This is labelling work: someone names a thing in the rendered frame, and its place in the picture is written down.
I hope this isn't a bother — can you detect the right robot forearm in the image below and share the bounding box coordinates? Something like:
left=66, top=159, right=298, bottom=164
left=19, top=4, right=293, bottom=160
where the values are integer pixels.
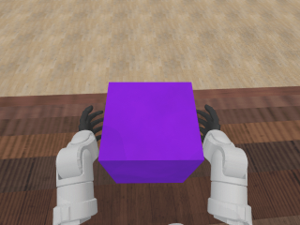
left=202, top=129, right=253, bottom=225

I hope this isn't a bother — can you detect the left robot hand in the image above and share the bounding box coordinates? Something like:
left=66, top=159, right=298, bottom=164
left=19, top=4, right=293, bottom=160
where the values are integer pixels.
left=78, top=105, right=104, bottom=141

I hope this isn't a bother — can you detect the left robot forearm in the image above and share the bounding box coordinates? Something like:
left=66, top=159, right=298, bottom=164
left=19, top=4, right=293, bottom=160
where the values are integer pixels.
left=52, top=130, right=99, bottom=225

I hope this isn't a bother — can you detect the carton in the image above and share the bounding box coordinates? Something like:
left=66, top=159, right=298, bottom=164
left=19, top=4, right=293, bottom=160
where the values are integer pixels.
left=98, top=82, right=204, bottom=184

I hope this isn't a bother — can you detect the right robot hand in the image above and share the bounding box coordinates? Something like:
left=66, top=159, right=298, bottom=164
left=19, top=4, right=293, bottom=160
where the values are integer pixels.
left=196, top=104, right=221, bottom=143

